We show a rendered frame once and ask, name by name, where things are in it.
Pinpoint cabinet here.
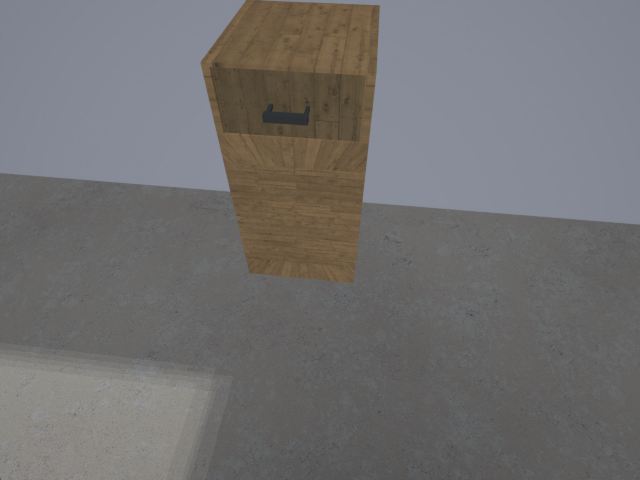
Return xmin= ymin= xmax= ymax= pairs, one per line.
xmin=200 ymin=0 xmax=380 ymax=283

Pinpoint handle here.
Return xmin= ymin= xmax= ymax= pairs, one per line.
xmin=262 ymin=104 xmax=310 ymax=126

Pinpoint drawer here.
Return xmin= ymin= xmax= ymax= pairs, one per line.
xmin=212 ymin=67 xmax=365 ymax=142

